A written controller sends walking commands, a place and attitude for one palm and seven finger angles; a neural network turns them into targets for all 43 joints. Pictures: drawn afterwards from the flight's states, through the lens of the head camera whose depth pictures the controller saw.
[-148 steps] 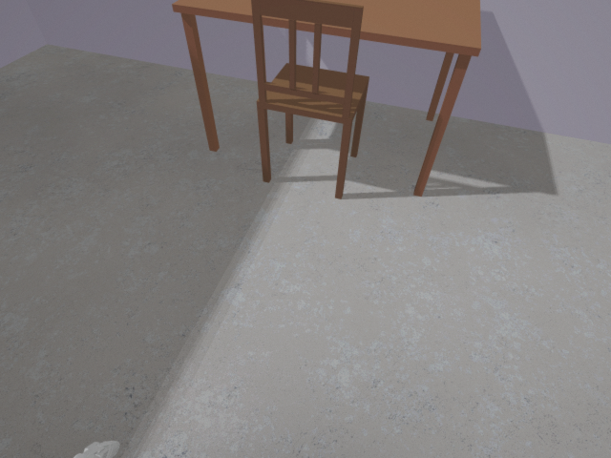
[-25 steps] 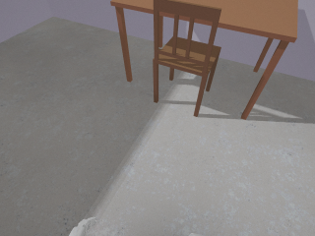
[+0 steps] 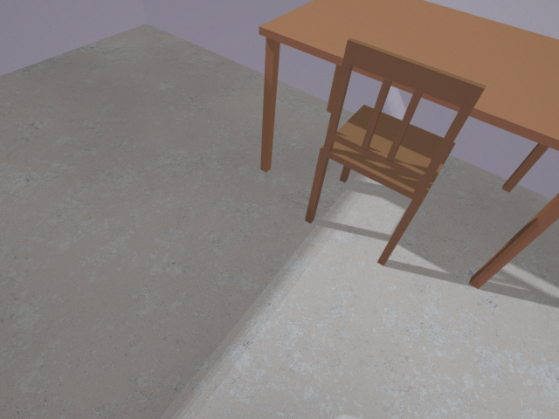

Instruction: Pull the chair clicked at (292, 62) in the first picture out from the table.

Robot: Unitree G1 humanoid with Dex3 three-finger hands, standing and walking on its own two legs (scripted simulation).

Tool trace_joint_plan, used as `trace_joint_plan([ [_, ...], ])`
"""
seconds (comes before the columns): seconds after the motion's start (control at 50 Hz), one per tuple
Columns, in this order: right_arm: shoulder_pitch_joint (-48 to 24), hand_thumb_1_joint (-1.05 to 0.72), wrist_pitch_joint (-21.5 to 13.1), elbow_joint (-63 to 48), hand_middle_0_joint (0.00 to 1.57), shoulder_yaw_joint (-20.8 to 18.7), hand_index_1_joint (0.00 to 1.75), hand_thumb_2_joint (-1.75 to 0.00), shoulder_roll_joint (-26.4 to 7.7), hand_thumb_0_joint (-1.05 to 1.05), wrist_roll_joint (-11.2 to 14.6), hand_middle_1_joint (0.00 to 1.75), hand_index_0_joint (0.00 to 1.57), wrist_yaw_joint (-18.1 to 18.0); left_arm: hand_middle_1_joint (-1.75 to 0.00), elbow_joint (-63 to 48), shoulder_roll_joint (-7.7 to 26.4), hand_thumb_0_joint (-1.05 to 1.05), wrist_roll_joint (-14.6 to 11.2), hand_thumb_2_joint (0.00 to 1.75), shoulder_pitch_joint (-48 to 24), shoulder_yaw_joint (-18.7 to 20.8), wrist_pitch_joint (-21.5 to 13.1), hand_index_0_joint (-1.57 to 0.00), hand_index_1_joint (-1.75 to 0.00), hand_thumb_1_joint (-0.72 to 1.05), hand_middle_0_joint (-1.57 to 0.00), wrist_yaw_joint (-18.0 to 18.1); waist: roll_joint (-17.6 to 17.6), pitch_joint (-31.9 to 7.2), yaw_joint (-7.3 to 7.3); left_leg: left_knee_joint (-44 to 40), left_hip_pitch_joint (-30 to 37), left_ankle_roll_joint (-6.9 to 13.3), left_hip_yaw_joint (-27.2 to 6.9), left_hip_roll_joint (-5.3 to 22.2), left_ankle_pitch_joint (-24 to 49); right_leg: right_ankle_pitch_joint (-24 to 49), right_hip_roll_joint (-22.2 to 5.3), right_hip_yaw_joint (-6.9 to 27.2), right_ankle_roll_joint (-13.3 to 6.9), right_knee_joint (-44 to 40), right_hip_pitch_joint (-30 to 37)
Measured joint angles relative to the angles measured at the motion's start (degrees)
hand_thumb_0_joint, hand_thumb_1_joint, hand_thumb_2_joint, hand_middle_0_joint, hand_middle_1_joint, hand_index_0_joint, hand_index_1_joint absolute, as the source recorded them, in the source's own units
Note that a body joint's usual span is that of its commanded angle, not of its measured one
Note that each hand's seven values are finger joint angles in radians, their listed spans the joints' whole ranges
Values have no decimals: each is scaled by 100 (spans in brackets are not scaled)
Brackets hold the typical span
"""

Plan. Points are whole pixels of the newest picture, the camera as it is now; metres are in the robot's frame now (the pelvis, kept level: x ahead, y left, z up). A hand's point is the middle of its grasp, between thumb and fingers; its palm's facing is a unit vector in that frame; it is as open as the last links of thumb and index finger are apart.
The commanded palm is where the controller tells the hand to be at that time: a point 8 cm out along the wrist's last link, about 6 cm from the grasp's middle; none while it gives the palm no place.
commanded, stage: walk to a spot facing it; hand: left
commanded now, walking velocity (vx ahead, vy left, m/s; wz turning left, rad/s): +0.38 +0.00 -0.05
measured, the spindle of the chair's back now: (376, 115) +1.00 -0.22 -0.12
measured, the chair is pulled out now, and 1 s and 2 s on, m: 0.00 0.00 0.00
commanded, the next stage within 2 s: turn to face it in 0.26 s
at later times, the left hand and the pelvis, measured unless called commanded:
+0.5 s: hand (230, 332) +0.29 +0.11 -0.16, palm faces +0.03 -0.97 -0.22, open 7.3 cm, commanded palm none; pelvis +0.20 -0.07 -0.01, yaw +0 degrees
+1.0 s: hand (209, 300) +0.35 +0.17 -0.18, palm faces -0.17 -0.97 -0.19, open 7.4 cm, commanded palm none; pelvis +0.26 -0.02 +0.00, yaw -16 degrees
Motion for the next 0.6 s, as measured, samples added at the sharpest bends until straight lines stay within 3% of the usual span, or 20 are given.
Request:
trace_joint_plan([
  [0.16, 883, -94, 48, 562, 20, 16, 30, -90, -61, -1, -21, 30, 20, -10, -30, -306, -55, 1, 20, 90, -707, 50, 79, -19, -30, 93, -20, 0, 36, -87, -177, -958, 1004, -102, -6, -150, -52, 791, -158, 2, 122, -1222, -665],
  [0.26, 1269, -92, 105, 807, 20, 27, 30, -90, 13, 0, -75, 30, 20, 8, -30, -450, 33, 1, -18, 90, -1150, 60, 69, -19, -30, 93, -20, -34, 135, 14, -387, -921, 1424, -323, 37, -61, -454, 855, -30, -124, -23, -2453, -408],
  [0.32, 1471, -92, 155, 932, 20, 33, 30, -90, 34, 0, -88, 30, 20, 21, -30, -577, 49, 1, -9, 90, -1329, 43, -54, -19, -30, 92, -20, -55, 275, 75, -493, -374, 1479, -502, 3, 130, -973, 829, 166, -259, -159, -3133, 74],
  [0.34, 1552, -91, 175, 971, 20, 40, 30, -90, 65, 0, -69, 30, 20, 38, -30, -633, 77, 1, 6, 90, -1360, 34, -155, -19, -30, 92, -20, -58, 268, 70, -502, 182, 1303, -493, -45, 194, -1231, 998, 179, -287, -243, -3312, 249],
  [0.38, 1468, -91, 290, 1018, 20, 46, 30, -90, 55, 0, -18, 30, 20, 64, -30, -693, 23, 1, -17, 90, -1440, 28, -309, -19, -30, 92, -20, -11, 387, 161, -499, 2080, 557, -362, -453, 273, -1563, 840, 231, -417, -368, -2898, 225],
  [0.42, 1291, -91, 371, 995, 20, 20, 30, -90, 17, 0, -11, 30, 20, 63, -30, -710, -62, 1, -56, 90, -1403, -13, -328, -20, -30, 91, -20, 36, 459, 165, -462, 3529, -184, -313, -676, 274, -1396, 602, 291, -508, -417, -2905, 406],
  [0.44, 1166, -91, 392, 955, 20, 11, 30, -90, -13, 1, -25, 30, 20, 58, -30, -691, -111, 0, -67, 90, -1348, -34, -320, -20, -30, 91, -20, 68, 482, 145, -437, 3868, -487, -328, -686, 314, -1206, 593, 335, -522, -410, -3045, 526],
  [0.48, 885, -91, 402, 811, 20, -1, 30, -90, -70, 1, -54, 30, 20, 40, -30, -607, -212, 0, -68, 90, -1197, -69, -287, -20, -30, 91, -20, 125, 496, 77, -406, 3887, -939, -410, -631, 430, -930, 700, 426, -507, -408, -3400, 741],
  [0.6, 61, -92, 414, 286, 20, -15, 30, -90, -122, 1, -72, 30, 20, -39, -30, -438, -176, -1, -51, 90, -798, 13, -122, -20, -30, 95, -21, 173, 428, -106, -240, 2591, -1458, -690, -568, 551, -637, 890, 670, -249, -438, -4012, 1000],
])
